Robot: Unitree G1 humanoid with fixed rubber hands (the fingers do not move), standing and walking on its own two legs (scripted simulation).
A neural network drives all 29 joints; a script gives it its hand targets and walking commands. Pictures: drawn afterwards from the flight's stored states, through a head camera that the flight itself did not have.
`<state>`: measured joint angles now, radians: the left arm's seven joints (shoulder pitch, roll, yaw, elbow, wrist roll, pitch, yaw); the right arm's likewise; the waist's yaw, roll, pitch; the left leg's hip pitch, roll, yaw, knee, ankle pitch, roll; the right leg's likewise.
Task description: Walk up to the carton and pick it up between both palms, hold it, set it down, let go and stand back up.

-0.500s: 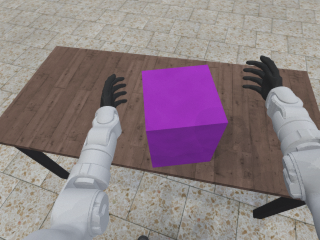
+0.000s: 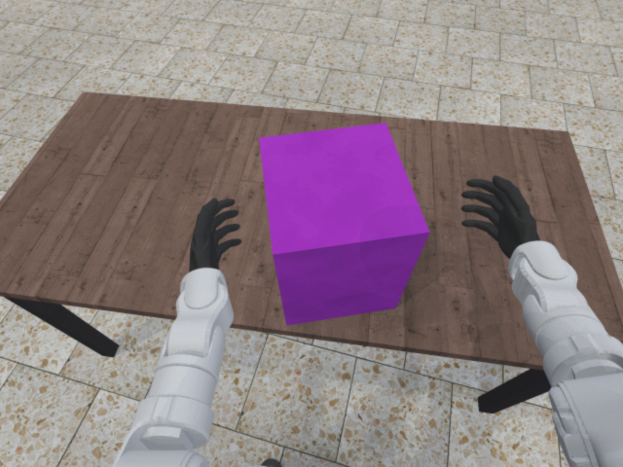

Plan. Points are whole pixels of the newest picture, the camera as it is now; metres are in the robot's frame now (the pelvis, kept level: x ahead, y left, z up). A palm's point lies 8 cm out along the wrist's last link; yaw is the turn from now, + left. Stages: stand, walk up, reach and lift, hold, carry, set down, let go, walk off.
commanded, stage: set down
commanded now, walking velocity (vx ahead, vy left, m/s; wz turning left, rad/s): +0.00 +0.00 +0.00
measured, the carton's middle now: (333, 230) +0.47 +0.05 -0.06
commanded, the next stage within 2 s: none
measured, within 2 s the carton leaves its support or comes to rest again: neither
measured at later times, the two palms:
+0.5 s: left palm (215, 308) +0.29 +0.19 +0.00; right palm (529, 315) +0.34 -0.22 -0.01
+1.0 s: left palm (218, 354) +0.24 +0.18 -0.04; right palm (544, 382) +0.26 -0.24 -0.05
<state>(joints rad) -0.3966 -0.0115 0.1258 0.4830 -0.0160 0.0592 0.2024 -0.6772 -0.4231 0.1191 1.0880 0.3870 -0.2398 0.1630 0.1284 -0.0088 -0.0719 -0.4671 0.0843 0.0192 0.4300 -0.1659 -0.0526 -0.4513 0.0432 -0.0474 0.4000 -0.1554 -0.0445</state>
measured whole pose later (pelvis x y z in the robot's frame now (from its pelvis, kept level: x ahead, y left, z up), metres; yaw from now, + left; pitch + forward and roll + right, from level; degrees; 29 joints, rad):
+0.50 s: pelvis +0.00 +0.00 +0.00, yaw -1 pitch +7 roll +0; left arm -0.20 -0.01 0.08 0.54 -0.02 -0.12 0.24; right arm -0.41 -0.38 0.17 1.06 0.39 -0.42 0.20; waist 0.10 -0.01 -0.04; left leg -0.39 0.09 0.05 0.46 -0.20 -0.05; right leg -0.41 0.04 -0.02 0.49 -0.21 -0.05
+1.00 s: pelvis +0.01 +0.00 -0.01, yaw -1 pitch +4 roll +1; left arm 0.03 -0.03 0.04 0.56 0.00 -0.29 0.24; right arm -0.17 -0.38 0.22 1.08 0.46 -0.60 0.22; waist 0.07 -0.01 -0.02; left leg -0.35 0.08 0.04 0.55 -0.27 -0.06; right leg -0.38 0.04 -0.02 0.58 -0.28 -0.05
